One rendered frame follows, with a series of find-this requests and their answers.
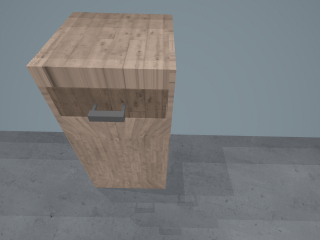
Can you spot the handle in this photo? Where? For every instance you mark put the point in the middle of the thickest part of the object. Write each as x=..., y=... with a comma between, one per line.
x=106, y=116

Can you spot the drawer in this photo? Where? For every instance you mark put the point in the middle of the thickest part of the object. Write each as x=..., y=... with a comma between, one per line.
x=140, y=103

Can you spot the cabinet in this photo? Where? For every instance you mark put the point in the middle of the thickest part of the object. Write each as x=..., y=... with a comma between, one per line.
x=117, y=51

